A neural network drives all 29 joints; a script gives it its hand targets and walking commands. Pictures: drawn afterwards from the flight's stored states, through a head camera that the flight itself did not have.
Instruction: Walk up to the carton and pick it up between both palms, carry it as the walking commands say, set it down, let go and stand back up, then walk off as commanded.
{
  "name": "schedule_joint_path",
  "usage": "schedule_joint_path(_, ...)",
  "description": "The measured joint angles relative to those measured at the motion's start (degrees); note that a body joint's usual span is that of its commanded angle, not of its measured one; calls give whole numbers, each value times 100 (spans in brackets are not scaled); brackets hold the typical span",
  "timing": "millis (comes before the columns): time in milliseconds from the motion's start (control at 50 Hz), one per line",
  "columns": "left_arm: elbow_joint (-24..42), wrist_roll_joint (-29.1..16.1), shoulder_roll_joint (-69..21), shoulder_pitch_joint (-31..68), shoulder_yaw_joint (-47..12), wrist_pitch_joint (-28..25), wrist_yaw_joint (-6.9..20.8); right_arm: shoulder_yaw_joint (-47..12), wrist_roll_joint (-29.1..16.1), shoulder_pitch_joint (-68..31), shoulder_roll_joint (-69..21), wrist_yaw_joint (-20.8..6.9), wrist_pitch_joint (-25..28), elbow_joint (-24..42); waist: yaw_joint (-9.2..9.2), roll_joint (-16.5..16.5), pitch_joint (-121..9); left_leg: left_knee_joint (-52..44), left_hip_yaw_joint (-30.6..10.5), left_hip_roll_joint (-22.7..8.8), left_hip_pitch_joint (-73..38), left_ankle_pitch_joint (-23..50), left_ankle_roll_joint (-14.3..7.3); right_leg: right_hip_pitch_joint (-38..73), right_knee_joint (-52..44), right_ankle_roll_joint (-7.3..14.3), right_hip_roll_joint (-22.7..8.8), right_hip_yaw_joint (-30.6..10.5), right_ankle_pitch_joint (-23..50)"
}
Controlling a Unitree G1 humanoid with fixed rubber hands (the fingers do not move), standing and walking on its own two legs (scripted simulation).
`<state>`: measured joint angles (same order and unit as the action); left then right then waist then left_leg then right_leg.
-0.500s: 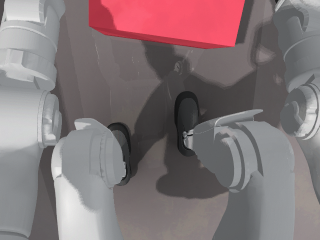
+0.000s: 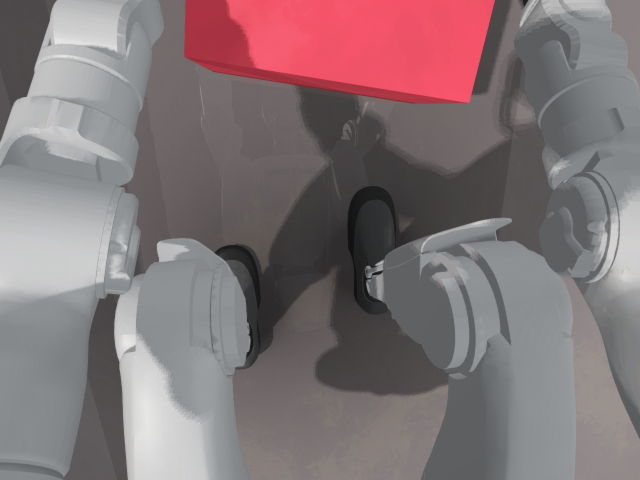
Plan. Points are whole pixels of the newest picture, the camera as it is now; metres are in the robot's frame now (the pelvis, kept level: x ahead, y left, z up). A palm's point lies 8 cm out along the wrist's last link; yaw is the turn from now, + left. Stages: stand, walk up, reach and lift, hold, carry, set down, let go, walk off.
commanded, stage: reach and lift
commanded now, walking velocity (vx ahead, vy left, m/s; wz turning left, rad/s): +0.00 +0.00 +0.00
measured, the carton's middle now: out of the picture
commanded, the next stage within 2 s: none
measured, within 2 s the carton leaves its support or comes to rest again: leaves its support in 0.56 s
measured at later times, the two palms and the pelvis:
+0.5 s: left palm out of the picture +0.57 +0.10 -0.19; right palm out of the picture +0.51 -0.25 -0.17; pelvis +0.00 +0.00 -0.01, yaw +0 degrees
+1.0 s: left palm out of the picture +0.58 +0.11 -0.10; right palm out of the picture +0.50 -0.24 -0.12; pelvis +0.00 +0.00 +0.01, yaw +2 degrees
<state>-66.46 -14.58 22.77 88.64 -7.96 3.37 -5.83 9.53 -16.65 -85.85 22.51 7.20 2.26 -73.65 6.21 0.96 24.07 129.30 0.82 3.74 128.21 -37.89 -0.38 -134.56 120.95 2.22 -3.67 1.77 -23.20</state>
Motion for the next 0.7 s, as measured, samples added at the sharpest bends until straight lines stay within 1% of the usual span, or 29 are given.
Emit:
schedule_joint_path(60, -88, -60, 16, 99, -72, -8, 12, -30, -40, -35, -1, 40, 34, -11, 9, 2, 50, -36, -13, 17, -11, 39, 11, 28, -28, 0, 1, 0, 14)
schedule_joint_path(160, -269, 72, 7, 241, 30, 65, 6, -79, -87, -76, -27, 99, -50, -3, 14, -26, 92, -26, -53, 25, -18, 69, 20, 66, -33, 2, 4, 31, 29)
schedule_joint_path(200, -307, 170, 1, 261, 106, 129, 30, -84, -50, -82, -44, 40, -145, 23, 27, -48, 86, 2, -64, 33, -11, 71, 22, 68, -9, 3, -1, 38, 24)
schedule_joint_path(240, -310, 258, 4, 261, 197, 200, 55, -76, -14, -80, -54, 40, -246, 59, 44, -65, 85, 37, -72, 44, -7, 68, 22, 74, 26, 3, -8, 44, 11)
schedule_joint_path(360, -201, 417, 48, 164, 348, 379, 152, -67, 57, -16, -86, -30, -521, 190, 104, -84, 74, 161, -90, 72, -6, 30, 18, 91, 148, -9, -11, 51, -44)
schedule_joint_path(440, -93, 448, 41, 68, 374, 477, 143, -74, 56, 86, -93, -72, -661, 301, 131, -95, 29, 197, -84, 90, 6, 15, 6, 92, 192, -36, -4, 33, -78)
schedule_joint_path(500, 16, 428, 39, -14, 319, 563, 124, -74, 62, 199, -100, -81, -756, 442, 153, -100, -17, 196, -74, 108, 12, 20, 1, 96, 202, -67, 9, 8, -96)
schedule_joint_path(600, 157, 382, 1, -136, 280, 668, 16, -46, 23, 412, -121, -37, -869, 802, 159, -168, -101, 150, -64, 148, 1, 63, -11, 139, 169, -128, 41, -36, -99)
schedule_joint_path(640, 195, 386, -23, -190, 303, 720, 38, 33, 92, 491, -169, -55, -916, 950, 160, -198, -162, 128, -60, 158, -6, 83, -13, 154, 151, -154, 63, -56, -91)
schedule_joint_path(700, 275, 379, -2, -263, 296, 812, -50, 207, 241, 593, -296, -16, -996, 1171, 185, -224, -255, 75, -53, 165, -39, 115, -11, 190, 105, -192, 112, -88, -68)
